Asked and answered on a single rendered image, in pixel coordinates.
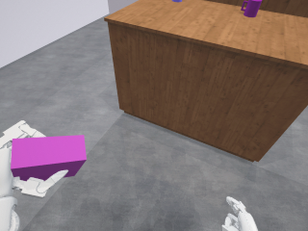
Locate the robot right hand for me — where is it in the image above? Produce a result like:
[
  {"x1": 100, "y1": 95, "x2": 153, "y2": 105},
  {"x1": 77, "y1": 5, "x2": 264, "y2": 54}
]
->
[{"x1": 221, "y1": 196, "x2": 258, "y2": 231}]

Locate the robot left hand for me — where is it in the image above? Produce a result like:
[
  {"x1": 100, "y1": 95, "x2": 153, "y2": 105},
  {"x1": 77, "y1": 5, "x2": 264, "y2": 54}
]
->
[{"x1": 0, "y1": 120, "x2": 68, "y2": 199}]

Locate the sponge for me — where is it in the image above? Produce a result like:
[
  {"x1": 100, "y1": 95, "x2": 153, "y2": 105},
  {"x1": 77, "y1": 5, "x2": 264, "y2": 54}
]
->
[{"x1": 11, "y1": 135, "x2": 87, "y2": 182}]

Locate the left robot forearm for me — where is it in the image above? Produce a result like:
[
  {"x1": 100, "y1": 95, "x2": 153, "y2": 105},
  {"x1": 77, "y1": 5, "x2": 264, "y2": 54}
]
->
[{"x1": 0, "y1": 196, "x2": 21, "y2": 231}]

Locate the table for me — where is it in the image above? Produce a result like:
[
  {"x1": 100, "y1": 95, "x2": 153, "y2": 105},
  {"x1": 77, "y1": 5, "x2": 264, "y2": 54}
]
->
[{"x1": 104, "y1": 0, "x2": 308, "y2": 163}]

